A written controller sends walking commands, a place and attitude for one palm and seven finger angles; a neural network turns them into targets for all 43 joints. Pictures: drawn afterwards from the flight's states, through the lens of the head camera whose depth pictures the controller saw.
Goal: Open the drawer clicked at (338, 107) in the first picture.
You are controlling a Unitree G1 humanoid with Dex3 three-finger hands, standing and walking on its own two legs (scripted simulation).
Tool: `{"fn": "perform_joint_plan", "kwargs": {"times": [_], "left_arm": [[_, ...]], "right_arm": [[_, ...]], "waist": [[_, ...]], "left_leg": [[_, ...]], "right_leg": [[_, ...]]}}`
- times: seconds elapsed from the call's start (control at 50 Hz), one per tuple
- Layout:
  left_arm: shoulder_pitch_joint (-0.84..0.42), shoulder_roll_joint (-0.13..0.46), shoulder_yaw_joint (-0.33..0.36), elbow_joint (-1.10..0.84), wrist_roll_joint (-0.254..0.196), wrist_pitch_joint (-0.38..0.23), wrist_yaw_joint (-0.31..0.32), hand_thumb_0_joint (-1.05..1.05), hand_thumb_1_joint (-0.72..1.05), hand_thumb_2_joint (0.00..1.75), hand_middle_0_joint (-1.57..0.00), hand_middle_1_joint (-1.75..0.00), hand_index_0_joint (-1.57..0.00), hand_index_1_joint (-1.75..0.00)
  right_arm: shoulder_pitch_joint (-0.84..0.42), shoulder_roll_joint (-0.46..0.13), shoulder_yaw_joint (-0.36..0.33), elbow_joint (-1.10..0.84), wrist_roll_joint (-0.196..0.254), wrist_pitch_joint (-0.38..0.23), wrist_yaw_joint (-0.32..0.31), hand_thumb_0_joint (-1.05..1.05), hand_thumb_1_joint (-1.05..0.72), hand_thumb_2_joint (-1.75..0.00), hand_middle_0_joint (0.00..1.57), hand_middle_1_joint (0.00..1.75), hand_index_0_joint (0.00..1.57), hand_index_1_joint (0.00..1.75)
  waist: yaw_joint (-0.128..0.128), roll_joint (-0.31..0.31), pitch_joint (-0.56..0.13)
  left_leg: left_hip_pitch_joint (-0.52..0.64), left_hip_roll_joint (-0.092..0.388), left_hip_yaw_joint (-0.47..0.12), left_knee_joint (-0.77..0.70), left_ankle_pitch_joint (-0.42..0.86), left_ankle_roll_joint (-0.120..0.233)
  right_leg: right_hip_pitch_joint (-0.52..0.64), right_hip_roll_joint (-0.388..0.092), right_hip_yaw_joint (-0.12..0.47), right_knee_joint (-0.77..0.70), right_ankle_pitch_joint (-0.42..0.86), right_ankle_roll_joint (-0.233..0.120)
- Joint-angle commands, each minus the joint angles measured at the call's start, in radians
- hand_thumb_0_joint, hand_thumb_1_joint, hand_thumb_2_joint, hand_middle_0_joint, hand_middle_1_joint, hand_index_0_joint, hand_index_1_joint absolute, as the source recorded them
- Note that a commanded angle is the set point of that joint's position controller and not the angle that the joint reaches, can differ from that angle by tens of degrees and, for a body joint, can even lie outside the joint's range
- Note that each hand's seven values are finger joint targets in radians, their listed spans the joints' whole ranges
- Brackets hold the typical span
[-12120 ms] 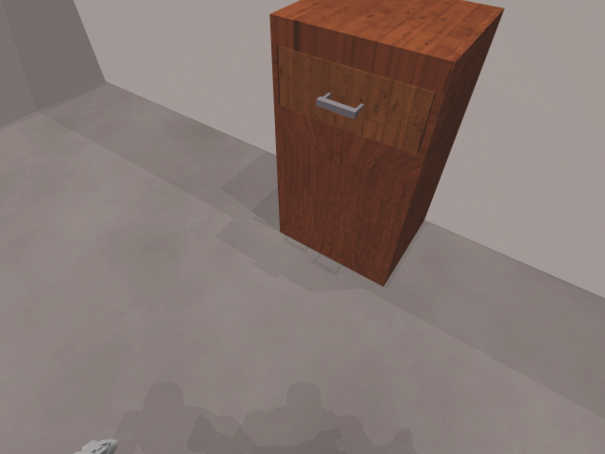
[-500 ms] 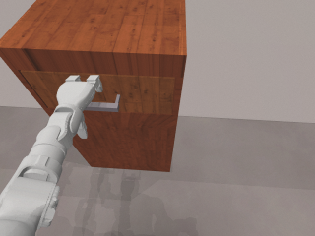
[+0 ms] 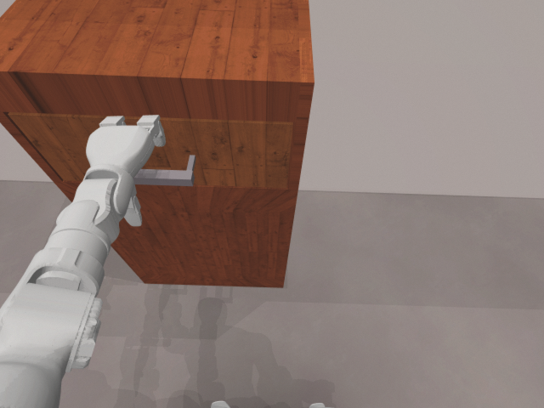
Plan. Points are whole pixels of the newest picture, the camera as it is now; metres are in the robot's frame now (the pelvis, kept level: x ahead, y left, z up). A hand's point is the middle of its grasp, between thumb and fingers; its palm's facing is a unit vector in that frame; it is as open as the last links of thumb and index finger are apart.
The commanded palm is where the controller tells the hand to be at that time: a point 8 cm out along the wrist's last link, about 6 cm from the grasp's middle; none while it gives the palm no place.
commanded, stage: move the hooked fingers above the handle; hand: left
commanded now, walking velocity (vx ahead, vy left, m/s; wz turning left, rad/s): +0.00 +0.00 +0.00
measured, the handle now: (161, 168) +0.53 +0.18 -0.01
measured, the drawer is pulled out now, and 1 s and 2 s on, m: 0.00 0.00 0.00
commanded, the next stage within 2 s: lower the fingers behind the handle in 0.32 s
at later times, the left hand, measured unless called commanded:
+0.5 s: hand (135, 169) +0.48 +0.20 +0.04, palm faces -0.05 -0.04 -1.00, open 13.6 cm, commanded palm +0.47 +0.21 +0.09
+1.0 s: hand (131, 189) +0.47 +0.22 +0.00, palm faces -0.11 -0.03 -0.99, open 13.8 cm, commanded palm +0.47 +0.21 +0.06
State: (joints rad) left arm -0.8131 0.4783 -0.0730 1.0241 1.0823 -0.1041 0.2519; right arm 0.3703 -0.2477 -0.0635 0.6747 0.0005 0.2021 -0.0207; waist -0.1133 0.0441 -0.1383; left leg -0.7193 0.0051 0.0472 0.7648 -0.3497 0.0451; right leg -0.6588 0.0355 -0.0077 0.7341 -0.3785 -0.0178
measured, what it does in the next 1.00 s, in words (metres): stands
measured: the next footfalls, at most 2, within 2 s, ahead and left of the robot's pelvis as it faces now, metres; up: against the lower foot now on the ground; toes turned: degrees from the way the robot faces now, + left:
none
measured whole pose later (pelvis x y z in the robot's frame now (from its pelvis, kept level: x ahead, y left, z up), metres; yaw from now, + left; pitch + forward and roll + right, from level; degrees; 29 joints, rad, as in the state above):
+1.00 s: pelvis -0.02 +0.00 -0.02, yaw +0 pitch +21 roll -2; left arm -0.86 0.54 -0.05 1.08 1.10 -0.15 0.25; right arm 0.39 -0.25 -0.04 0.66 -0.01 0.16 -0.05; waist -0.15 0.04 -0.15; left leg -0.89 0.01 0.03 0.89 -0.37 0.05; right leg -0.82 0.04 -0.02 0.84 -0.39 -0.01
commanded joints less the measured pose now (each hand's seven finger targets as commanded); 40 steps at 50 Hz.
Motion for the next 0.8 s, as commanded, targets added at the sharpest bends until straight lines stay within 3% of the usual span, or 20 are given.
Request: {"fn": "perform_joint_plan", "kwargs": {"times": [0.0, 0.06, 0.08, 0.16, 0.18, 0.2, 0.24, 0.28, 0.3, 0.36, 0.42, 0.44, 0.48, 0.56, 0.6, 0.62, 0.64, 0.68, 0.74, 0.78], "left_arm": [[-0.488, 0.232, 0.063, -0.202, -0.011, -0.019, 0.034, 0.0, -0.5, 0.3, -0.3, -1.2, -0.3, -1.2], [-0.495, 0.237, 0.065, -0.174, -0.011, -0.017, 0.036, 0.0, -0.5, 0.3, -0.3, -1.2, -0.3, -1.2], [-0.495, 0.268, 0.088, -0.191, -0.007, -0.02, 0.039, 0.0, -0.5, 0.3, -0.3, -1.2, -0.3, -1.2], [-0.496, 0.232, 0.062, -0.167, -0.012, -0.011, 0.04, 0.0, -0.5, 0.3, -0.3, -1.2, -0.3, -1.2], [-0.497, 0.276, 0.096, -0.173, -0.008, -0.011, 0.045, 0.0, -0.5, 0.3, -0.3, -1.2, -0.3, -1.2], [-0.488, 0.278, 0.093, -0.176, -0.003, -0.008, 0.047, 0.0, -0.5, 0.3, -0.3, -1.2, -0.3, -1.2], [-0.486, 0.237, 0.069, -0.182, -0.005, -0.002, 0.05, 0.0, -0.5, 0.3, -0.3, -1.2, -0.3, -1.2], [-0.51, 0.281, 0.096, -0.178, 0.001, 0.001, 0.054, 0.0, -0.5, 0.3, -0.3, -1.2, -0.3, -1.2], [-0.497, 0.24, 0.065, -0.163, -0.003, 0.009, 0.053, 0.0, -0.5, 0.3, -0.3, -1.2, -0.3, -1.2], [-0.496, 0.287, 0.101, -0.159, -0.005, 0.012, 0.05, 0.0, -0.5, 0.3, -0.3, -1.2, -0.3, -1.2], [-0.5, 0.27, 0.077, -0.14, 0.0, 0.018, 0.044, 0.0, -0.5, 0.3, -0.3, -1.2, -0.3, -1.2], [-0.469, 0.283, 0.089, -0.11, 0.004, 0.022, 0.044, 0.0, -0.5, 0.3, -0.3, -1.2, -0.3, -1.2], [-0.494, 0.251, 0.06, -0.119, 0.001, 0.016, 0.041, 0.0, -0.5, 0.3, -0.3, -1.2, -0.3, -1.2], [-0.443, 0.294, 0.092, -0.052, 0.003, 0.022, 0.037, 0.0, -0.5, 0.3, -0.3, -1.2, -0.3, -1.2], [-0.443, 0.279, 0.072, -0.046, 0.013, 0.022, 0.037, 0.0, -0.5, 0.3, -0.3, -1.2, -0.3, -1.2], [-0.447, 0.262, 0.056, -0.03, 0.013, 0.026, 0.037, 0.0, -0.5, 0.3, -0.3, -1.2, -0.3, -1.2], [-0.447, 0.281, 0.068, -0.021, 0.015, 0.029, 0.038, 0.0, -0.5, 0.3, -0.3, -1.2, -0.3, -1.2], [-0.455, 0.309, 0.081, -0.01, 0.023, 0.03, 0.039, 0.0, -0.5, 0.3, -0.3, -1.2, -0.3, -1.2], [-0.449, 0.257, 0.044, 0.001, 0.023, 0.037, 0.04, 0.0, -0.5, 0.3, -0.3, -1.2, -0.3, -1.2], [-0.438, 0.288, 0.066, 0.02, 0.025, 0.04, 0.039, 0.0, -0.5, 0.3, -0.3, -1.2, -0.3, -1.2]], "right_arm": [[0.108, -0.164, -0.056, -0.065, -0.009, -0.026, -0.02, 0.0, -0.9, -0.9, 0.2, 0.3, 0.2, 0.3], [0.108, -0.167, -0.05, -0.061, -0.009, -0.029, -0.021, 0.0, -0.9, -0.9, 0.2, 0.3, 0.2, 0.3], [0.113, -0.169, -0.051, -0.061, -0.009, -0.03, -0.021, 0.0, -0.9, -0.9, 0.2, 0.3, 0.2, 0.3], [0.111, -0.166, -0.049, -0.064, -0.009, -0.027, -0.017, 0.0, -0.9, -0.9, 0.2, 0.3, 0.2, 0.3], [0.113, -0.17, -0.051, -0.064, -0.009, -0.027, -0.017, 0.0, -0.9, -0.9, 0.2, 0.3, 0.2, 0.3], [0.108, -0.17, -0.049, -0.069, -0.009, -0.024, -0.017, 0.0, -0.9, -0.9, 0.2, 0.3, 0.2, 0.3], [0.11, -0.164, -0.051, -0.072, -0.009, -0.024, -0.014, 0.0, -0.9, -0.9, 0.2, 0.3, 0.2, 0.3], [0.111, -0.171, -0.05, -0.064, -0.009, -0.021, -0.017, 0.0, -0.9, -0.9, 0.2, 0.3, 0.2, 0.3], [0.107, -0.166, -0.049, -0.07, -0.009, -0.021, -0.017, 0.0, -0.9, -0.9, 0.2, 0.3, 0.2, 0.3], [0.107, -0.169, -0.045, -0.071, -0.008, -0.022, -0.02, 0.0, -0.9, -0.9, 0.2, 0.3, 0.2, 0.3], [0.105, -0.167, -0.044, -0.07, -0.005, -0.022, -0.024, 0.0, -0.9, -0.9, 0.2, 0.3, 0.2, 0.3], [0.107, -0.169, -0.042, -0.071, -0.004, -0.02, -0.026, 0.0, -0.9, -0.9, 0.2, 0.3, 0.2, 0.3], [0.107, -0.167, -0.042, -0.071, -0.004, -0.023, -0.026, 0.0, -0.9, -0.9, 0.2, 0.3, 0.2, 0.3], [0.109, -0.172, -0.034, -0.073, -0.002, -0.022, -0.032, 0.0, -0.9, -0.9, 0.2, 0.3, 0.2, 0.3], [0.113, -0.169, -0.034, -0.075, -0.001, -0.023, -0.031, 0.0, -0.9, -0.9, 0.2, 0.3, 0.2, 0.3], [0.114, -0.17, -0.033, -0.075, 0.0, -0.024, -0.032, 0.0, -0.9, -0.9, 0.2, 0.3, 0.2, 0.3], [0.116, -0.173, -0.032, -0.074, 0.001, -0.026, -0.033, 0.0, -0.9, -0.9, 0.2, 0.3, 0.2, 0.3], [0.124, -0.176, -0.029, -0.073, 0.0, -0.025, -0.034, 0.0, -0.9, -0.9, 0.2, 0.3, 0.2, 0.3], [0.127, -0.17, -0.031, -0.076, -0.002, -0.027, -0.032, 0.0, -0.9, -0.9, 0.2, 0.3, 0.2, 0.3], [0.129, -0.176, -0.028, -0.075, -0.001, -0.024, -0.033, 0.0, -0.9, -0.9, 0.2, 0.3, 0.2, 0.3]], "waist": [[-0.015, 0.014, -0.387], [-0.02, 0.004, -0.36], [-0.008, 0.013, -0.387], [-0.019, 0.009, -0.364], [-0.01, 0.005, -0.383], [-0.003, 0.024, -0.395], [-0.005, 0.031, -0.397], [-0.014, 0.012, -0.401], [-0.014, 0.008, -0.384], [-0.006, 0.006, -0.387], [-0.019, -0.006, -0.37], [-0.011, -0.015, -0.352], [-0.023, -0.004, -0.357], [-0.017, -0.05, -0.322], [-0.016, -0.019, -0.325], [-0.027, -0.034, -0.307], [-0.026, -0.027, -0.294], [-0.026, -0.035, -0.318], [-0.031, -0.005, -0.31], [-0.029, -0.026, -0.318]], "left_leg": [[0.356, -0.019, -0.04, -0.038, 0.358, 0.008], [0.329, -0.02, -0.041, -0.036, 0.352, 0.009], [0.34, -0.018, -0.042, -0.034, 0.371, 0.007], [0.333, -0.019, -0.045, -0.028, 0.38, 0.005], [0.332, -0.018, -0.041, -0.027, 0.373, 0.007], [0.337, -0.021, -0.044, -0.026, 0.378, 0.004], [0.35, -0.019, -0.044, -0.024, 0.391, 0.002], [0.343, -0.016, -0.046, -0.019, 0.39, 0.005], [0.335, -0.021, -0.043, -0.022, 0.378, 0.005], [0.323, -0.022, -0.041, -0.025, 0.382, 0.007], [0.302, -0.022, -0.035, -0.027, 0.338, 0.01], [0.282, -0.024, -0.035, -0.029, 0.327, 0.009], [0.288, -0.024, -0.033, -0.024, 0.327, 0.01], [0.216, -0.027, -0.03, -0.021, 0.282, 0.013], [0.216, -0.028, -0.028, -0.017, 0.268, 0.011], [0.203, -0.026, -0.029, -0.015, 0.248, 0.012], [0.188, -0.026, -0.027, -0.013, 0.233, 0.012], [0.173, -0.027, -0.028, -0.005, 0.236, 0.013], [0.175, -0.026, -0.025, 0.006, 0.224, 0.012], [0.153, -0.027, -0.027, 0.012, 0.208, 0.014]], "right_leg": [[0.072, 0.031, -0.001, -0.083, 0.302, -0.024], [0.059, 0.031, -0.003, -0.08, 0.296, -0.025], [0.069, 0.031, -0.003, -0.071, 0.31, -0.026], [0.051, 0.034, -0.01, -0.069, 0.309, -0.027], [0.063, 0.033, -0.005, -0.069, 0.311, -0.024], [0.062, 0.034, -0.005, -0.064, 0.311, -0.027], [0.055, 0.035, -0.012, -0.063, 0.311, -0.028], [0.051, 0.034, -0.008, -0.06, 0.315, -0.024], [0.055, 0.035, -0.009, -0.066, 0.311, -0.025], [0.079, 0.033, -0.007, -0.067, 0.323, -0.027], [0.069, 0.031, -0.003, -0.074, 0.299, -0.021], [0.071, 0.031, -0.004, -0.075, 0.291, -0.023], [0.056, 0.03, -0.001, -0.073, 0.292, -0.021], [0.069, 0.028, 0.004, -0.072, 0.276, -0.02], [0.046, 0.028, 0.001, -0.066, 0.255, -0.022], [0.03, 0.028, 0.0, -0.068, 0.237, -0.02], [0.02, 0.028, 0.001, -0.067, 0.222, -0.02], [0.026, 0.027, 0.003, -0.056, 0.229, -0.019], [-0.007, 0.029, 0.0, -0.053, 0.208, -0.021], [-0.005, 0.028, 0.002, -0.048, 0.196, -0.019]]}}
